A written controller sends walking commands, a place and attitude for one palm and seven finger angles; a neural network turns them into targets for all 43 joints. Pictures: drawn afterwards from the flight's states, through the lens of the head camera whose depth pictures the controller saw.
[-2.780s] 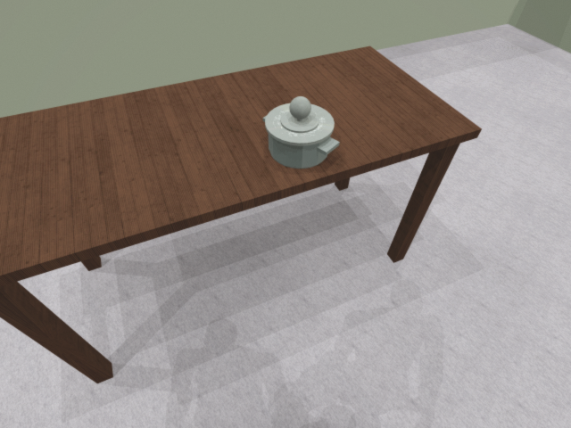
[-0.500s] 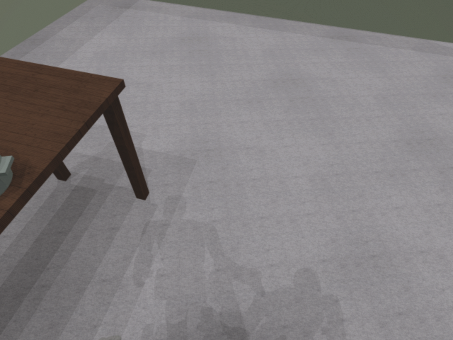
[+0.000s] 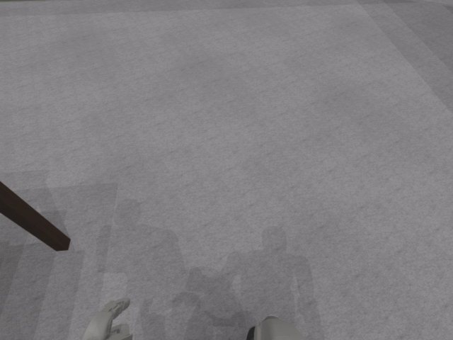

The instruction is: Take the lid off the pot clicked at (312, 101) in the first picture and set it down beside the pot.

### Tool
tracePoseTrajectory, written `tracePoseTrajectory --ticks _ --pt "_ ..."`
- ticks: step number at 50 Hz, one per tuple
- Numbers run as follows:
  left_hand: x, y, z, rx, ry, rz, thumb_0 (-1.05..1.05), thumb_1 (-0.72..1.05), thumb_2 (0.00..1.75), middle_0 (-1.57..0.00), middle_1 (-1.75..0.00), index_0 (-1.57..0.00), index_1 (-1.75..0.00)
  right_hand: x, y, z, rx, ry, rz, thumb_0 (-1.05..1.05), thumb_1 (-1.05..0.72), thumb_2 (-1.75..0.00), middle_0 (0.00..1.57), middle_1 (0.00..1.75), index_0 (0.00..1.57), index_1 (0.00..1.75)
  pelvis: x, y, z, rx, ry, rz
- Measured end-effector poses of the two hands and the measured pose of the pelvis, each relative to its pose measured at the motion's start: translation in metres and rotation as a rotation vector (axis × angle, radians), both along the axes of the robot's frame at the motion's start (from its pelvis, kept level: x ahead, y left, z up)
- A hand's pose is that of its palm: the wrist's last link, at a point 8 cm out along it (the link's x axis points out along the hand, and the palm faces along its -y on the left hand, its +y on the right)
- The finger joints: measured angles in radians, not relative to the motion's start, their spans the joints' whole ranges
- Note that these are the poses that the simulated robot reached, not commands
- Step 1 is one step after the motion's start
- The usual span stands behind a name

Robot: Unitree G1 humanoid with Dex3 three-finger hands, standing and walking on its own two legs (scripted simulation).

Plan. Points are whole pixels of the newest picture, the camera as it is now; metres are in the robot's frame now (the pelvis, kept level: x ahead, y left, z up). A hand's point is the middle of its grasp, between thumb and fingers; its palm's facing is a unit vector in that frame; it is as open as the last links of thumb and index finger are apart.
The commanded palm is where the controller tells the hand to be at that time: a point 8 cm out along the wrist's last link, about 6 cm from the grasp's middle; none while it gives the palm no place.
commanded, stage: walk to a spot facing it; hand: left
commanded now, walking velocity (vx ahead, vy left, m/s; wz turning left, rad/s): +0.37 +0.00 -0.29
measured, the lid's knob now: out of the picture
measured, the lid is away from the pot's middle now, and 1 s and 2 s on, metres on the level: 0.00 0.00 0.00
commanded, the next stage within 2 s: turn to face it in 0.52 s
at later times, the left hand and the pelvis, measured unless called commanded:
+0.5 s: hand (136, 269) +0.27 +0.20 -0.15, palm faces -0.14 -0.98 -0.15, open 7.4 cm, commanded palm none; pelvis +0.20 +0.02 +0.03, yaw -13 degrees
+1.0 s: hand (207, 181) +0.50 +0.06 -0.14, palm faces -0.19 -0.97 -0.15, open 7.3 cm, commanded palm none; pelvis +0.34 -0.07 +0.02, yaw -10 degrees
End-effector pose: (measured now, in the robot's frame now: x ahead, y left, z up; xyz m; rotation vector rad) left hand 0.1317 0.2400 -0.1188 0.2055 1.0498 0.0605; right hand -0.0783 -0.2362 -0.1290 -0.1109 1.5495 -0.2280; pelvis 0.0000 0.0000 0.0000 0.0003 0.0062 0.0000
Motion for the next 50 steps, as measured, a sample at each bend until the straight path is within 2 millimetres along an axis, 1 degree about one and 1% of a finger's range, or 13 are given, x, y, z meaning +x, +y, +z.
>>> tracePoseTrajectory --ticks 2,7,12,16,18,20,22,27,34,39,43,47,50 --pt "0.009 -0.006 0.001 0.002 0.015 0.003 0.00 0.91 0.90 -0.20 -0.30 -0.20 -0.29 0.033 -0.010 0.002 -0.021 -0.041 0.001 0.01 -0.90 -0.89 0.20 0.30 0.20 0.30 0.014 -0.003 0.004 -0.010 -0.005 -0.015" --pt "0.015 -0.012 0.004 0.000 0.109 0.000 0.00 0.91 0.89 -0.20 -0.30 -0.20 -0.29 0.140 -0.021 0.021 -0.065 -0.264 0.022 0.01 -0.91 -0.89 0.19 0.30 0.20 0.30 0.051 -0.003 0.020 -0.012 0.002 -0.056" --pt "0.023 0.001 0.000 -0.015 0.181 0.028 0.00 0.91 0.89 -0.21 -0.30 -0.20 -0.30 0.240 -0.010 0.042 -0.074 -0.452 0.063 0.00 -0.91 -0.89 0.19 0.30 0.20 0.30 0.095 0.006 0.025 -0.015 -0.009 -0.095" --pt "0.040 0.017 -0.016 -0.029 0.231 0.044 0.00 0.91 0.90 -0.21 -0.30 -0.20 -0.30 0.297 0.005 0.043 -0.098 -0.554 0.081 0.00 -0.91 -0.89 0.19 0.30 0.20 0.30 0.137 0.019 0.014 -0.034 -0.023 -0.127" --pt "0.056 0.022 -0.018 -0.023 0.255 0.025 0.00 0.91 0.90 -0.21 -0.30 -0.20 -0.29 0.307 0.012 0.043 -0.102 -0.560 0.063 0.00 -0.91 -0.89 0.19 0.30 0.20 0.30 0.152 0.022 0.013 -0.025 -0.029 -0.149" --pt "0.077 0.023 -0.014 -0.020 0.260 0.002 0.00 0.91 0.90 -0.20 -0.30 -0.20 -0.29 0.305 0.018 0.042 -0.093 -0.528 0.030 0.00 -0.91 -0.89 0.20 0.30 0.20 0.30 0.168 0.023 0.018 -0.016 -0.029 -0.168" --pt "0.102 0.021 -0.008 -0.020 0.251 -0.017 0.01 0.91 0.90 -0.20 -0.30 -0.20 -0.29 0.298 0.025 0.040 -0.076 -0.472 -0.010 0.00 -0.91 -0.89 0.20 0.30 0.20 0.30 0.182 0.022 0.024 -0.009 -0.025 -0.189" --pt "0.167 0.003 0.006 -0.022 0.234 -0.085 0.00 0.91 0.90 -0.20 -0.30 -0.20 -0.29 0.272 0.016 0.040 -0.099 -0.336 -0.137 -0.01 -0.95 -0.89 0.20 0.30 0.21 0.30 0.219 0.016 0.033 -0.001 -0.005 -0.253" --pt "0.275 -0.055 0.009 -0.007 0.199 -0.248 0.00 0.91 0.90 -0.20 -0.30 -0.19 -0.29 0.232 0.011 0.030 -0.053 -0.125 -0.292 0.00 -0.92 -0.89 0.20 0.30 0.20 0.30 0.267 -0.015 0.030 0.005 0.006 -0.326" --pt "0.353 -0.112 -0.001 0.012 0.065 -0.317 0.00 0.91 0.90 -0.20 -0.30 -0.20 -0.29 0.220 0.005 0.006 0.025 0.025 -0.362 0.00 -0.91 -0.89 0.20 0.30 0.20 0.30 0.303 -0.054 0.008 0.022 0.001 -0.299" --pt "0.374 -0.136 0.005 -0.013 0.008 -0.279 0.00 0.91 0.90 -0.20 -0.30 -0.20 -0.29 0.250 -0.010 0.001 0.045 0.055 -0.334 0.00 -0.91 -0.89 0.19 0.30 0.20 0.30 0.318 -0.066 0.011 -0.004 -0.012 -0.253" --pt "0.370 -0.140 0.007 -0.033 0.021 -0.210 0.00 0.91 0.89 -0.20 -0.30 -0.20 -0.29 0.310 -0.033 0.005 0.023 -0.047 -0.267 0.00 -0.91 -0.89 0.19 0.30 0.20 0.30 0.331 -0.071 0.018 -0.009 -0.012 -0.205" --pt "0.366 -0.130 0.004 -0.047 0.028 -0.138 -0.01 0.91 0.89 -0.21 -0.30 -0.20 -0.30 0.361 -0.048 0.011 -0.003 -0.147 -0.199 0.00 -0.91 -0.89 0.19 0.30 0.20 0.30 0.339 -0.070 0.020 -0.013 -0.009 -0.167"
